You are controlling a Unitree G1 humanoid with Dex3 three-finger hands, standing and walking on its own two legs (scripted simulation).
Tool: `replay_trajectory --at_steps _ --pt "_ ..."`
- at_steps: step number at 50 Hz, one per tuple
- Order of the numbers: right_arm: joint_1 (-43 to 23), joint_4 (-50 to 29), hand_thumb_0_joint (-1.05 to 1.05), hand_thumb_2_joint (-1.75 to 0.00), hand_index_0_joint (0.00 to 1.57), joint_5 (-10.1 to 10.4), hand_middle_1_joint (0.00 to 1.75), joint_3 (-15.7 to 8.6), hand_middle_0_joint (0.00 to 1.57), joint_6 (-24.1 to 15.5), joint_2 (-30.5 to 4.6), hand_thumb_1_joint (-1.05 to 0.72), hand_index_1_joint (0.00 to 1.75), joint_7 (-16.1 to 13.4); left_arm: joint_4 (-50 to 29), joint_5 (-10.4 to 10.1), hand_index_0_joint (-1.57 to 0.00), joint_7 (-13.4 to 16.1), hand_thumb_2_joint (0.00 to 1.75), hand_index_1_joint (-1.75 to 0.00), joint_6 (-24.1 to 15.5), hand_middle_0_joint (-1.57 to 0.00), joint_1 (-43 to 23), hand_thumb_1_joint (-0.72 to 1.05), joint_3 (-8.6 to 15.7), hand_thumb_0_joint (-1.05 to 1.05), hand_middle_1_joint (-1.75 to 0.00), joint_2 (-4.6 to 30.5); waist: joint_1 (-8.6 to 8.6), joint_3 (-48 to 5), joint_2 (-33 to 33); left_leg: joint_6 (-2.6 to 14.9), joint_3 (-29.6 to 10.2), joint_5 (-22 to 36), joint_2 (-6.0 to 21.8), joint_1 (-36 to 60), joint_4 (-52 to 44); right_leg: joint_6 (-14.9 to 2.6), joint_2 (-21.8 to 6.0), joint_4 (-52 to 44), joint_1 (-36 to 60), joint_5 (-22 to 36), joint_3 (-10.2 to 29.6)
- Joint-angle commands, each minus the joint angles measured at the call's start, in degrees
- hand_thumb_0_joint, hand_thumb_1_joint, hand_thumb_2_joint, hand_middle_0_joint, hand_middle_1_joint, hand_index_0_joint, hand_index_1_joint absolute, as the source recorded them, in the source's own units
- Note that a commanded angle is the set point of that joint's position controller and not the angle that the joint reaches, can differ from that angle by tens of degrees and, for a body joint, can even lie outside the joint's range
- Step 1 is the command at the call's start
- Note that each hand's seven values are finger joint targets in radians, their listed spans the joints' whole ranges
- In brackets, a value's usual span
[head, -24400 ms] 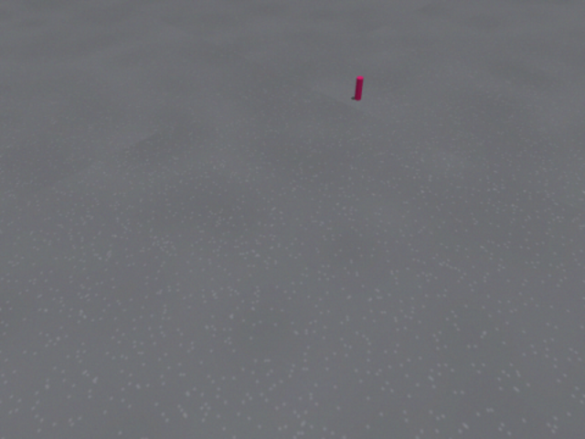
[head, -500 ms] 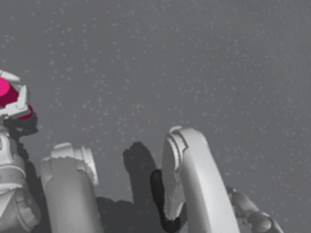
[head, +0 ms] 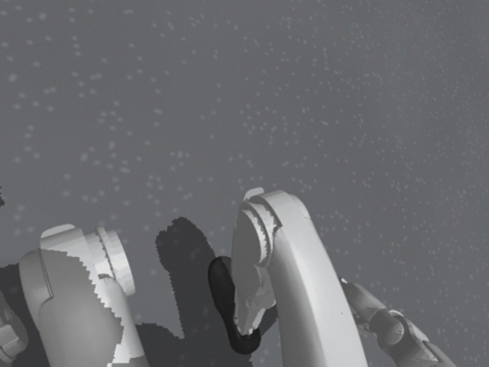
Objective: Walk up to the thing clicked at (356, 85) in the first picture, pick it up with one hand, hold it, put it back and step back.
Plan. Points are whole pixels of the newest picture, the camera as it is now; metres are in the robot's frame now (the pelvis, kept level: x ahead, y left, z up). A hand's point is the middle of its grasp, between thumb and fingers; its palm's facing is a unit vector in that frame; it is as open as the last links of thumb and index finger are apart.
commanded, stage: lower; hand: left
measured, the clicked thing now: out of the picture +0.43 +0.31 -0.16
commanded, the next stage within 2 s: loosen in 0.94 s
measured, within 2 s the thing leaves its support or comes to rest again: rests again in 0.98 s
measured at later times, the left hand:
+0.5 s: hand out of the picture +0.44 +0.30 -0.16, palm faces +0.38 -0.93 +0.00, open 5.6 cm
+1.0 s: hand out of the picture +0.44 +0.30 -0.18, palm faces +0.38 -0.92 +0.01, open 5.6 cm
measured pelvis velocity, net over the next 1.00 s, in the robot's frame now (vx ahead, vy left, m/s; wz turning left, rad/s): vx -0.01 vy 0.01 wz -0.06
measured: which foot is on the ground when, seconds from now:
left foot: down 0.00-1.00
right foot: down 0.00-1.00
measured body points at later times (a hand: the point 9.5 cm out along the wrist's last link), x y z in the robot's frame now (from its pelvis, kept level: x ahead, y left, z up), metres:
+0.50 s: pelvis -0.01 +0.01 +0.00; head +0.23 +0.17 +0.34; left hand +0.41 +0.35 -0.16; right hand +0.15 -0.25 -0.05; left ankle +0.08 +0.13 -0.25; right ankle +0.12 -0.12 -0.25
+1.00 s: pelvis -0.01 +0.01 -0.01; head +0.23 +0.19 +0.33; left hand +0.41 +0.34 -0.17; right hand +0.14 -0.24 -0.04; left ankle +0.08 +0.13 -0.25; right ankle +0.12 -0.12 -0.25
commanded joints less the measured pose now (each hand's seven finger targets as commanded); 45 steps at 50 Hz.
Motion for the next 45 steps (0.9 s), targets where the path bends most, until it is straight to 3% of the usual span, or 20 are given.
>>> replay_trajectory --at_steps 1,7,9,15,20,21,37,45 --pt "3.14 -1.96 0.0 -0.9 0.2 -0.96 0.3 -4.91 0.2 -0.09 -19.37 -0.9 0.3 -1.01 -7.38 -0.45 -1.39 0.39 1.35 -1.45 -5.47 -1.38 -12.99 0.61 -0.63 0.0 -1.46 11.28 -4.13 -33.96 28.1 0.25 5.56 6.55 2.3 24.75 -16.95 -3.42 1.62 -11.84 15.71 11.22 -5.24" --pt "1.7 -3.04 0.0 -0.9 0.2 -1.62 0.3 -2.98 0.2 -0.06 -19.77 -0.9 0.3 -0.95 -5.51 -0.77 -1.39 1.23 1.34 -1.45 -6.6 -1.38 -12.18 0.61 -0.04 0.0 -1.45 13.51 -4.37 -33.05 27.39 0.33 4.62 7.41 2.39 24.13 -16.31 -3.24 2.1 -11.67 17.46 12.21 -5.91" --pt "1.62 -2.99 0.0 -0.9 0.2 -1.93 0.3 -2.61 0.2 0.15 -20.35 -0.9 0.3 -1.01 -5.13 -0.64 -1.39 1.68 1.33 -1.44 -7.23 -1.38 -13.02 0.59 0.1 0.0 -1.45 14.1 -5.18 -32.59 28.24 0.07 3.83 7.85 2.61 25.2 -16.6 -3.19 2.1 -11.19 17.14 12.48 -6.54" --pt "-0.14 -3.85 0.0 -0.9 0.2 -2.56 0.3 -0.99 0.2 0.15 -20.34 -0.9 0.3 -1.01 -4.47 -0.42 -1.37 2.87 1.33 -1.43 -8.6 -1.37 -13.26 0.6 0.65 0.0 -1.43 16.82 -5.31 -30.55 27.67 0.54 3.81 5.18 2.7 23.0 -15.76 -2.94 2.57 -11.91 17.83 11.04 -6.78" --pt "-0.52 -3.98 0.0 -0.9 0.2 -3.16 0.3 -0.43 0.2 0.14 -20.98 -0.9 0.3 -1.03 -2.7 -0.12 -1.36 3.49 1.33 -1.42 -9.1 -1.36 -12.5 0.6 0.04 0.0 -1.42 16.08 -6.43 -29.6 28.67 0.17 2.89 6.02 3.04 24.82 -16.26 -2.84 2.7 -11.58 17.82 11.92 -7.62" --pt "-0.91 -4.1 0.0 -0.9 0.2 -3.26 0.3 -0.09 0.2 0.29 -20.9 -0.9 0.3 -1.01 -2.7 0.12 -1.35 3.7 1.33 -1.41 -9.18 -1.35 -12.56 0.6 0.11 0.0 -1.41 17.38 -5.98 -29.38 28.68 0.2 2.93 5.63 3.04 24.02 -16.22 -2.91 2.82 -11.61 17.95 11.46 -7.6" --pt "-2.12 -4.76 0.0 -0.9 0.2 -4.1 0.3 1.44 0.2 0.57 -21.56 -0.9 0.3 -1.2 -1.59 -0.27 -1.35 4.61 1.31 -1.4 -10.67 -1.35 -11.57 0.55 0.23 0.0 -1.4 18.44 -6.87 -28.04 28.86 0.02 1.49 7.32 3.54 25.13 -15.69 -2.73 3.52 -11.32 18.85 13.2 -8.8" --pt "-2.98 -5.41 0.0 -0.9 0.2 -4.43 0.3 2.07 0.2 0.53 -21.76 -0.9 0.3 -1.02 -0.26 0.11 -1.37 5.25 1.3 -1.41 -11.4 -1.37 -11.27 0.54 -0.21 0.0 -1.4 19.05 -7.33 -26.47 27.87 0.28 1.13 4.93 3.69 24.08 -15.75 -2.71 3.85 -11.78 18.38 11.56 -9.39"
